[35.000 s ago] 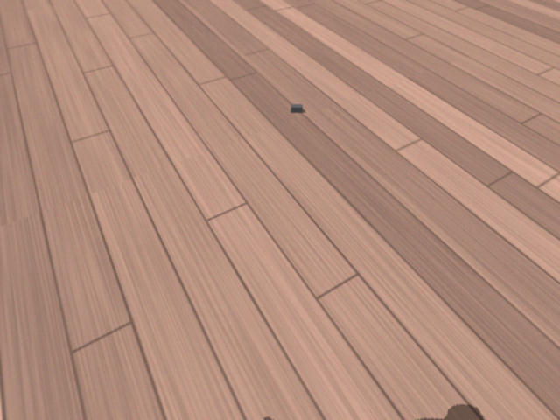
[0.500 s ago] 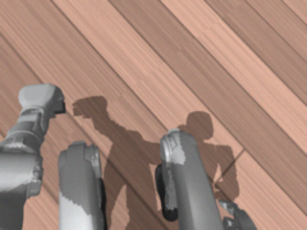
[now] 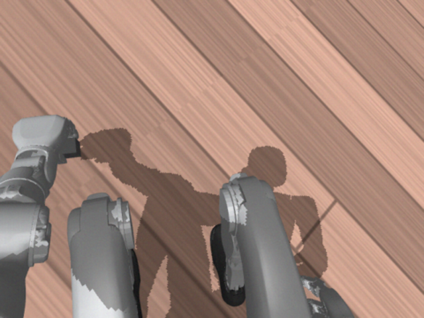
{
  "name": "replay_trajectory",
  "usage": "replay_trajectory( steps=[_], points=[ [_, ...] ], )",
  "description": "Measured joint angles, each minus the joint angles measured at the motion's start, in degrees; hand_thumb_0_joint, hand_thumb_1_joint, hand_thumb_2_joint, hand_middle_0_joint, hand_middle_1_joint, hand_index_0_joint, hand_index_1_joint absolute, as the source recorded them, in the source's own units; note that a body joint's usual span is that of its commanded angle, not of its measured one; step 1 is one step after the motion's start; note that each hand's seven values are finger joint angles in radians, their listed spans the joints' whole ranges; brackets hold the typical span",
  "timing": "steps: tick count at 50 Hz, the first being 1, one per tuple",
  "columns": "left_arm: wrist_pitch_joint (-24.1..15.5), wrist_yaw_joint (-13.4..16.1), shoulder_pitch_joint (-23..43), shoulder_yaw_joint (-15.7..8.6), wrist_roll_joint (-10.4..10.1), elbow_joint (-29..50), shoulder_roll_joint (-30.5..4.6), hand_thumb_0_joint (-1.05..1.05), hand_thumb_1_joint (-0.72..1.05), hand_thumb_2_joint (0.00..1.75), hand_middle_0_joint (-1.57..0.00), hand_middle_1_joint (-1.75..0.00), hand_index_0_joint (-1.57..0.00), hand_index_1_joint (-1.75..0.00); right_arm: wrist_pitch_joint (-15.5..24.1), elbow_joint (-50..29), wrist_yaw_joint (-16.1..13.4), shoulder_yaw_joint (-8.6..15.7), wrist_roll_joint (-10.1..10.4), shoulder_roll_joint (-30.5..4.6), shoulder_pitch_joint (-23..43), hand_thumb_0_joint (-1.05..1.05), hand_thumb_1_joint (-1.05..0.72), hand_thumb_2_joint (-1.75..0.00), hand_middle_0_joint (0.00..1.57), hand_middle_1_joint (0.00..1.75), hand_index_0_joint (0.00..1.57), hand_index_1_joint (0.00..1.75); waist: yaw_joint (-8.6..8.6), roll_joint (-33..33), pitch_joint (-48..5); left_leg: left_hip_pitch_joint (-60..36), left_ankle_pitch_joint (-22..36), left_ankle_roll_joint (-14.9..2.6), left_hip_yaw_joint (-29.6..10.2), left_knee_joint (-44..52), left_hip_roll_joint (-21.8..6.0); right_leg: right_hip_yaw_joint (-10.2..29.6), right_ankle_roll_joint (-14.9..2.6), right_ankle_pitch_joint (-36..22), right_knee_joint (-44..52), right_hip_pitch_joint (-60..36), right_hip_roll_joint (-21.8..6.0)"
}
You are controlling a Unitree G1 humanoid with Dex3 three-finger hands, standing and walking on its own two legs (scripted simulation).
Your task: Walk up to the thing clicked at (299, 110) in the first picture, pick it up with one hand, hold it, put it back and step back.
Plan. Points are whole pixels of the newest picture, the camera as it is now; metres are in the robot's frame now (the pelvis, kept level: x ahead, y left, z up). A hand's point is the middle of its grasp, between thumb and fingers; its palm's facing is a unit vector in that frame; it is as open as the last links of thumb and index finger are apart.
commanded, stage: lower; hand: left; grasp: from above
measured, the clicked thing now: (60, 149) +0.44 +0.25 -0.22
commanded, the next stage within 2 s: rest in 0.18 s
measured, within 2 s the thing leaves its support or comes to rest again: rests again in 0.84 s
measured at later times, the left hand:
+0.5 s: hand (65, 155) +0.43 +0.25 -0.24, palm faces -0.48 -0.08 -0.87, open 6.4 cm
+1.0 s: hand (70, 158) +0.44 +0.25 -0.27, palm faces -0.46 -0.11 -0.88, open 6.3 cm
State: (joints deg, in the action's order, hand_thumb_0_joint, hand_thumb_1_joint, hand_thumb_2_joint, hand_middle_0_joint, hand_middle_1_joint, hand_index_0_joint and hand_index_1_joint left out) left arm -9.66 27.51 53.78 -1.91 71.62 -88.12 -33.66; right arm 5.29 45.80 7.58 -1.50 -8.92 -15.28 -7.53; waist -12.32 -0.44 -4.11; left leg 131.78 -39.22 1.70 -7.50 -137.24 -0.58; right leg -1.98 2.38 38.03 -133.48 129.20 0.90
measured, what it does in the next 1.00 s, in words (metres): stands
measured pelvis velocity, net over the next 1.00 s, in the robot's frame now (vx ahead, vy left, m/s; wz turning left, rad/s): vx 0.01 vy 0.01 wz -0.09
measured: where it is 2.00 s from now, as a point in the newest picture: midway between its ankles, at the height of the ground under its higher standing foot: (180, 290)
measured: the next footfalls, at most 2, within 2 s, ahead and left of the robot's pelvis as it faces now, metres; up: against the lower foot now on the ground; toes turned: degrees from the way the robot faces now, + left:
none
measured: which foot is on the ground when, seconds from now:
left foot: down 0.00-1.00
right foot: down 0.00-1.00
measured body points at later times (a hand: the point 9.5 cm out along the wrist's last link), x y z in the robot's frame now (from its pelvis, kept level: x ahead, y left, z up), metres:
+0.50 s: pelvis +0.01 +0.00 -0.02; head +0.26 +0.07 +0.35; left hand +0.46 +0.25 -0.19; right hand +0.05 -0.26 -0.13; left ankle +0.08 +0.13 -0.30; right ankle +0.10 -0.13 -0.30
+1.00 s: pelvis +0.01 +0.01 -0.04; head +0.27 +0.08 +0.32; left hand +0.46 +0.25 -0.22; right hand +0.03 -0.26 -0.13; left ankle +0.08 +0.13 -0.30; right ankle +0.10 -0.13 -0.30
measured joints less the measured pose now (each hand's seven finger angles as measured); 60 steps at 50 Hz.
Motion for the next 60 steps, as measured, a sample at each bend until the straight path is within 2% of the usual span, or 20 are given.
replay_trajectory(
  steps=[11,13,17,20,24,30,33,45,60],
  points=[
    [-1.2,3.8,-0.7,-1.9,2.3,-2.1,-2.0,-0.03,0.49,0.08,-1.09,-0.03,-1.10,-0.03,1.2,-0.2,1.5,-1.4,-1.8,-0.2,0.5,0.00,-0.91,-0.90,0.21,0.30,0.21,0.30,-1.60,-1.2,1.5,1.8,-0.6,0.23,-1.2,-3.0,0.3,-0.9,0.02,0.4,-2.1,1.2,0.2],
    [-0.9,4.7,-0.2,-1.5,2.4,-3.4,-2.3,-0.03,0.49,0.08,-1.09,-0.04,-1.10,-0.03,1.6,0.0,2.0,-1.7,-2.3,-0.2,0.8,0.00,-0.91,-0.90,0.21,0.30,0.21,0.30,-1.95,-1.4,1.9,2.0,-0.8,0.19,-1.3,-3.5,0.3,-0.9,0.10,0.5,-2.5,1.4,0.2],
    [-0.8,5.9,-0.9,-3.1,2.4,-2.9,-2.8,-0.03,0.49,0.09,-1.08,-0.04,-1.09,-0.04,2.1,0.1,2.9,-2.1,-2.9,-0.1,0.9,0.00,-0.91,-0.90,0.21,0.30,0.21,0.30,-2.30,-1.3,2.5,2.6,-1.2,0.11,-1.8,-4.4,0.2,-1.2,0.39,0.7,-3.0,1.8,0.4],
    [-0.5,6.5,-0.6,-2.8,2.3,-3.7,-3.1,-0.03,0.49,0.10,-1.08,-0.05,-1.09,-0.04,2.2,0.3,3.6,-2.4,-3.2,0.1,1.0,0.00,-0.90,-0.90,0.21,0.30,0.21,0.30,-2.57,-1.4,2.8,2.8,-1.6,0.06,-1.8,-4.8,0.1,-1.2,0.48,0.9,-3.4,2.1,0.6],
    [-0.7,7.0,0.3,-3.4,2.1,-6.0,-4.0,-0.03,0.49,0.10,-1.08,-0.05,-1.08,-0.04,2.7,0.5,4.5,-3.2,-4.0,0.2,1.4,0.00,-0.90,-0.90,0.21,0.30,0.21,0.30,-3.16,-1.6,3.6,2.9,-2.0,0.09,-2.2,-5.6,0.0,-1.5,0.64,1.1,-3.9,2.1,0.8],
    [-1.9,8.1,0.3,-5.2,2.7,-7.1,-5.6,-0.03,0.50,0.09,-1.07,-0.05,-1.08,-0.04,3.8,0.2,5.9,-4.2,-5.0,-0.2,1.6,0.00,-0.90,-0.90,0.21,0.30,0.21,0.30,-3.96,-1.9,5.2,3.2,-2.5,0.21,-3.1,-7.0,0.1,-2.1,0.76,1.2,-4.7,2.2,1.0],
    [-2.4,8.9,-0.2,-7.2,3.2,-7.4,-6.6,-0.03,0.50,0.09,-1.07,-0.05,-1.08,-0.04,4.1,0.1,6.5,-4.4,-5.6,-0.4,1.6,0.00,-0.90,-0.90,0.21,0.30,0.21,0.30,-4.42,-2.2,5.9,3.3,-2.7,0.28,-3.6,-7.8,0.1,-2.5,0.84,1.3,-5.1,2.2,1.1],
    [-3.4,11.2,-0.8,-7.4,3.9,-9.5,-9.0,-0.03,0.51,0.05,-1.09,-0.03,-1.10,-0.02,5.9,1.0,8.9,-5.4,-7.4,-1.6,1.8,0.00,-0.90,-0.90,0.20,0.30,0.20,0.30,-5.33,-3.2,7.8,3.5,-3.2,0.32,-4.8,-9.9,0.2,-3.3,1.13,1.3,-6.3,2.0,1.5],
    [-3.0,14.2,0.0,-7.3,4.0,-12.8,-10.6,-0.03,0.52,0.00,-1.11,-0.01,-1.11,0.00,7.5,0.6,10.5,-7.3,-8.4,-1.8,3.4,0.00,-0.90,-0.90,0.20,0.30,0.20,0.30,-6.24,-3.9,8.6,3.3,-3.4,-0.13,-5.7,-10.6,0.0,-4.0,1.54,0.9,-5.9,1.3,1.9]
  ],
)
